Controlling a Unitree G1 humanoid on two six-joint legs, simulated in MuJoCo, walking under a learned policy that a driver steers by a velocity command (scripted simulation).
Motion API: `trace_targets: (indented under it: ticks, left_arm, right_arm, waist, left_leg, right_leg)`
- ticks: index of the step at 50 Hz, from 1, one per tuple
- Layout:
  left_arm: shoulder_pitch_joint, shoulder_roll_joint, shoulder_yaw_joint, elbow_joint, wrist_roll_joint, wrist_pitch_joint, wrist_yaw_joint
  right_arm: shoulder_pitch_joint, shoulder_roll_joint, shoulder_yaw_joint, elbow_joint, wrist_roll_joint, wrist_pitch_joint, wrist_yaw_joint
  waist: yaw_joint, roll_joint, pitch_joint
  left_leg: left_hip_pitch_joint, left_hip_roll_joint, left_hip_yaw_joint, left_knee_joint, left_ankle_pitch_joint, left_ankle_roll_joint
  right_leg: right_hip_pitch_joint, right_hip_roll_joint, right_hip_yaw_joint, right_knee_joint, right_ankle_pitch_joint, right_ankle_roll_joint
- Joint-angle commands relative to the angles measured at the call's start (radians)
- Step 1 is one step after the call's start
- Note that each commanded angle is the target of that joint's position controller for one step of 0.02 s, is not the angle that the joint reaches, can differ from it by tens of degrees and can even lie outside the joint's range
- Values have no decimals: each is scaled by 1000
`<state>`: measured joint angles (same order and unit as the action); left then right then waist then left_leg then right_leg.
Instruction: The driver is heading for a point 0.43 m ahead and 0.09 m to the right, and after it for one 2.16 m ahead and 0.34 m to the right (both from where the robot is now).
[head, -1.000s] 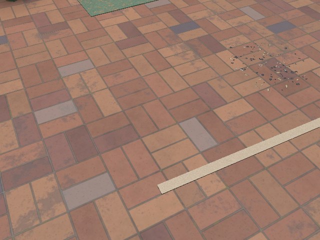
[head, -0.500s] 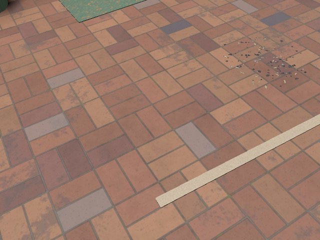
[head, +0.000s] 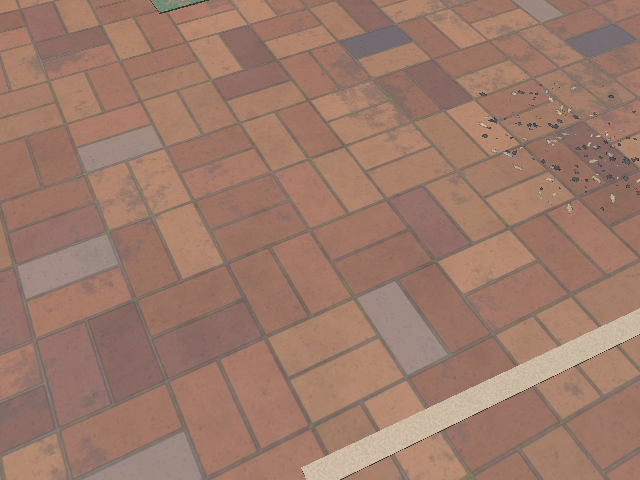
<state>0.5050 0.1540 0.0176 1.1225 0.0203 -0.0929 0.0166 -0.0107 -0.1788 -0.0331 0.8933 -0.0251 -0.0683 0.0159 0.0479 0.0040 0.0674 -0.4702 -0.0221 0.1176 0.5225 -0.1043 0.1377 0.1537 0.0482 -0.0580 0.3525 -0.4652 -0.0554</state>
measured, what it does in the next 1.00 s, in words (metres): walks ahead, turning right: right foot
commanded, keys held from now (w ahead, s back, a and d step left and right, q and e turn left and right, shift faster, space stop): w+e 0.54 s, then w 0.26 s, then w+q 0.18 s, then q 0.02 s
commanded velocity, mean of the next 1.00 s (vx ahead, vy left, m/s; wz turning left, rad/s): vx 0.49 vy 0.00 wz -0.27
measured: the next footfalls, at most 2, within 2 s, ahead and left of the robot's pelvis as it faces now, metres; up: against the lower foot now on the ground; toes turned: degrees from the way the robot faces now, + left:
right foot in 0.56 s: +0.43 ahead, -0.11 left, +0.00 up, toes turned -21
left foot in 1.10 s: +0.78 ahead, -0.08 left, +0.00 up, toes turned -10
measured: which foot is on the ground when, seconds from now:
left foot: down 0.00-0.54, up 0.56-1.00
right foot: down 0.00-0.02, up 0.04-0.54, down 0.56-1.00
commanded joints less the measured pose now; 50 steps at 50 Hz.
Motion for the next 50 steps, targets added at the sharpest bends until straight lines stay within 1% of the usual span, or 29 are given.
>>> trace_targets:
  ticks: [1, 2, 3, 4, 5, 6, 7, 9, 12, 17, 21, 23, 25, 26, 27, 28, 29, 30, 31, 32, 33, 34, 35, 37, 39, 43, 48, 49, 50]
  left_arm:
    - [47, 59, 6, -76, -22, -1, -8]
    - [98, 77, 22, -68, -35, 6, -14]
    - [-14, 133, 35, -93, -16, 14, -10]
    - [-90, 128, 36, -114, -9, 11, -17]
    - [-100, 100, 36, -112, -7, 16, -19]
    - [-89, 86, 37, -109, 8, 29, -23]
    - [-65, 65, 36, -103, 15, 43, -29]
    - [-95, 58, 40, -124, 15, 64, -36]
    - [-213, 67, 44, -173, 9, 79, -46]
    - [-397, 55, 33, -244, 2, 71, -59]
    - [-509, 52, 24, -296, 7, 67, -64]
    - [-492, 68, 30, -301, 10, 66, -62]
    - [-407, 94, 44, -282, 13, 69, -57]
    - [-327, 115, 55, -260, 13, 68, -55]
    - [-228, 144, 72, -231, 17, 62, -50]
    - [-99, 193, 95, -196, 32, 55, -40]
    - [-94, 294, 120, -200, 40, 55, -29]
    - [-74, 302, 120, -201, 10, 69, -30]
    - [-142, 267, 108, -197, -1, 70, -20]
    - [-184, 210, 93, -197, -2, 62, -20]
    - [-226, 170, 80, -198, -1, 51, -18]
    - [-242, 140, 68, -193, -7, 39, -12]
    - [-231, 132, 61, -185, -10, 25, -11]
    - [-181, 157, 62, -158, -20, 3, -11]
    - [-135, 178, 63, -143, -21, -2, -13]
    - [-80, 167, 52, -133, -12, -3, -17]
    - [-21, 157, 36, -103, 3, -8, -1]
    - [-21, 158, 34, -99, 6, -9, 4]
    - [-37, 159, 31, -98, 7, -9, 10]
  right_arm:
    - [530, -265, -85, 91, -38, -14, -28]
    - [470, -267, -88, 82, -13, 1, -15]
    - [336, -203, -73, 58, 10, 3, -13]
    - [254, -132, -53, 42, 14, -7, -9]
    - [230, -97, -42, 48, 8, -18, -9]
    - [247, -68, -32, 65, 9, -28, -15]
    - [266, -57, -28, 77, 9, -36, -21]
    - [315, -80, -31, 91, 11, -53, -25]
    - [363, -101, -34, 96, 9, -58, -27]
    - [432, -95, -24, 108, 11, -57, -36]
    - [510, -114, -25, 133, 9, -46, -53]
    - [509, -132, -28, 136, 6, -38, -62]
    - [487, -163, -38, 130, 2, -26, -72]
    - [470, -178, -43, 120, -2, -18, -71]
    - [459, -189, -48, 107, -2, -11, -64]
    - [430, -186, -48, 87, 6, -10, -52]
    - [472, -61, -24, 29, 21, -14, -29]
    - [381, -125, -37, -9, 22, -25, -21]
    - [301, -129, -35, -35, 24, -39, -16]
    - [308, -132, -34, -27, 28, -48, -16]
    - [328, -124, -35, -6, 18, -42, -18]
    - [356, -109, -32, 2, -3, -23, -15]
    - [372, -95, -31, 10, -14, -3, -10]
    - [355, -87, -32, 4, -20, 21, 0]
    - [279, -90, -32, -23, -15, 30, 7]
    - [134, -93, -25, -66, 3, 33, 14]
    - [4, -75, -7, -107, 11, 27, 16]
    - [-2, -77, -6, -111, 10, 25, 16]
    - [19, -80, -7, -107, 6, 21, 14]
  waist:
    - [-196, 120, -313]
    - [-154, 180, -360]
    - [-108, 56, -182]
    - [-93, 9, -78]
    - [-59, -9, -24]
    - [-34, 7, -8]
    - [-17, 22, -10]
    - [-8, 24, -5]
    - [-20, 35, 21]
    - [-57, 46, 47]
    - [-91, 52, 52]
    - [-70, 71, 27]
    - [-21, 113, -27]
    - [15, 122, -71]
    - [57, 114, -126]
    - [132, 48, -183]
    - [62, -181, -257]
    - [80, -94, -300]
    - [50, -29, -144]
    - [13, 26, -84]
    - [-32, 66, -46]
    - [-63, 49, -43]
    - [-75, 28, -48]
    - [-84, 7, -35]
    - [-66, -19, -16]
    - [-19, -61, 1]
    - [19, -69, 43]
    - [14, -68, 45]
    - [-6, -66, 41]
  left_leg:
    - [741, 345, -485, -87, -227, 129]
    - [769, 463, -861, -275, -358, 222]
    - [609, 420, -705, -310, -471, 170]
    - [448, 379, -563, -353, -399, 132]
    - [347, 335, -447, -379, -277, 89]
    - [283, 299, -350, -386, -171, 59]
    - [256, 279, -281, -391, -107, 41]
    - [262, 268, -200, -401, -7, 32]
    - [307, 247, -98, -418, 70, 4]
    - [378, 213, 37, -393, 286, -36]
    - [523, 248, 92, -345, 472, -40]
    - [586, 265, 126, -259, 720, -46]
    - [623, 283, 149, -109, 969, -48]
    - [619, 291, 151, 21, 997, -39]
    - [574, 294, 147, 196, 910, -33]
    - [404, 269, 156, 462, 665, -52]
    - [-44, 96, 134, 834, -270, -97]
    - [-207, -2, -89, 982, -397, -103]
    - [-295, 78, -136, 927, -279, -90]
    - [-244, 107, -134, 839, -215, -87]
    - [-179, 132, -136, 760, -192, -91]
    - [-112, 143, -137, 709, -181, -103]
    - [-70, 148, -135, 670, -178, -113]
    - [-81, 147, -111, 611, -159, -129]
    - [-138, 152, -88, 541, -86, -140]
    - [-196, 136, -55, 367, 54, -128]
    - [-183, 71, -26, 149, 115, -75]
    - [-164, 54, -17, 117, 102, -60]
    - [-118, 27, 0, 85, 79, -43]
  right_leg:
    - [-504, -83, -16, 805, 373, -50]
    - [-710, 34, 78, 1035, -42, -48]
    - [-780, -61, 117, 1040, 63, -61]
    - [-759, -96, 114, 977, 147, -63]
    - [-712, -126, 115, 920, 182, -62]
    - [-662, -144, 119, 878, 194, -53]
    - [-630, -148, 115, 857, 203, -45]
    - [-663, -152, 102, 833, 236, -36]
    - [-789, -165, 81, 765, 345, -24]
    - [-814, -136, -1, 485, 493, -11]
    - [-797, -97, -86, 318, 470, -39]
    - [-737, -52, -118, 285, 394, -72]
    - [-635, 6, -142, 286, 282, -119]
    - [-552, 31, -139, 267, 235, -146]
    - [-426, 52, -116, 209, 214, -173]
    - [-208, -10, 2, 100, 214, -217]
    - [119, -334, 483, 84, 233, -354]
    - [138, -413, 780, -68, 209, -413]
    - [32, -393, 601, -100, 249, -364]
    - [-85, -359, 506, -121, 358, -314]
    - [-174, -307, 404, -136, 474, -265]
    - [-233, -265, 328, -150, 549, -239]
    - [-261, -240, 283, -158, 601, -222]
    - [-268, -208, 222, -166, 722, -203]
    - [-249, -187, 180, -176, 791, -171]
    - [-181, -161, 102, -194, 842, -99]
    - [-73, -206, 27, -215, 900, -74]
    - [-47, -218, 10, -202, 952, -71]
    - [-35, -221, -18, -154, 1099, -61]
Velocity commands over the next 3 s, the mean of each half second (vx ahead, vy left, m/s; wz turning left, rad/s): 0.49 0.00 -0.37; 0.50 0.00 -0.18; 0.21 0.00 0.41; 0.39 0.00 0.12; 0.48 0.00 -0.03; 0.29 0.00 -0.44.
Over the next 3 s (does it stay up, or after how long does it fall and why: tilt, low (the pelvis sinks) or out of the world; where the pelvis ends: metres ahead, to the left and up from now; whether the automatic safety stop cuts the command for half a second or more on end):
stays up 1.33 -0.19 0.02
